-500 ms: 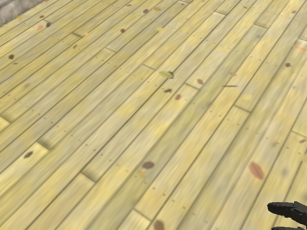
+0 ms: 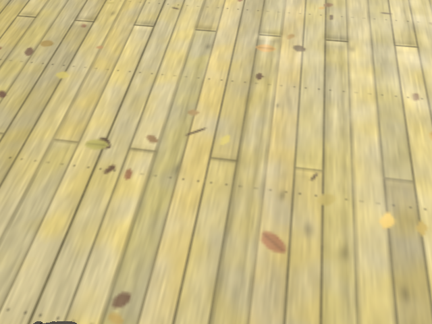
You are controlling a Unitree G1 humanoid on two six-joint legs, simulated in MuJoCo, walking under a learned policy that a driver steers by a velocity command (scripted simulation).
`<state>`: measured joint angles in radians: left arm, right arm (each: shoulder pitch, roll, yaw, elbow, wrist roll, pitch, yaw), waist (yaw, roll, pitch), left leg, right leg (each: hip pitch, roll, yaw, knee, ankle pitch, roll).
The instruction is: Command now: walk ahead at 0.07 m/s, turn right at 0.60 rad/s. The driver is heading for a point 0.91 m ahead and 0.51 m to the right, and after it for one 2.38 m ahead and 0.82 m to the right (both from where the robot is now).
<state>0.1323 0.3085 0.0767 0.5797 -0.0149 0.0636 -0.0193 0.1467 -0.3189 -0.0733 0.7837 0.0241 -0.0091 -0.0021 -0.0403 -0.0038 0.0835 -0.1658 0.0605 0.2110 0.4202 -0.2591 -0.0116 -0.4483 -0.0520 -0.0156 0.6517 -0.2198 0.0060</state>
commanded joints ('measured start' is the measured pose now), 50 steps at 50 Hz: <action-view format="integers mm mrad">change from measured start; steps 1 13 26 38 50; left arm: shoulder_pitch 75 -17 -7 45 193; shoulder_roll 121 142 78 75 133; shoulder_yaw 52 28 -6 23 31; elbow -58 -43 76 109 103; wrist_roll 6 23 41 5 -4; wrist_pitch -9 -50 -44 -37 -127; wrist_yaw -1 43 43 39 23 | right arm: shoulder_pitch -27 -22 -71 21 -118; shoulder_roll -158 -67 -69 -132 -113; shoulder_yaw -41 -2 23 -13 -26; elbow -46 -63 -59 -41 -101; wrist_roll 19 -22 -55 -27 -16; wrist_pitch -7 23 -16 20 -56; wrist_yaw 2 -12 11 -52 -9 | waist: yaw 63 35 65 24 76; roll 76 -122 140 156 -72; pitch -153 -220 -98 -97 -48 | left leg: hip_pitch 46 -267 -154 28 -637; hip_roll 204 -20 73 247 0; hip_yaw -86 -234 -347 -407 -314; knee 98 474 -95 -57 639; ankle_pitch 423 -126 -70 217 -140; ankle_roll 109 -78 63 200 48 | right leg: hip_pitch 209 269 270 34 441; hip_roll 48 -135 51 68 -200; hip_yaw -28 255 140 92 618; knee -207 -284 -168 61 -464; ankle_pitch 130 438 14 -82 -394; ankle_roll -68 -250 -17 -14 -262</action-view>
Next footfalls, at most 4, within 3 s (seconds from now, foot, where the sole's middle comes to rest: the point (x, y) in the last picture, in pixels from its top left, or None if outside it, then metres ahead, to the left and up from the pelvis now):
0.04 right None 0.11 -0.12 -0.78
0.42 left None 0.11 0.12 -0.78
1.38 left None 0.41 -0.02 -0.78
1.86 right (370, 300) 0.48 -0.43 -0.78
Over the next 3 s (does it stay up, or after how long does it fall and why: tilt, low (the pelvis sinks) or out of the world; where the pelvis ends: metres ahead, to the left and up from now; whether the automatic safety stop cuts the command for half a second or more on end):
stays up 0.85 -0.58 0.00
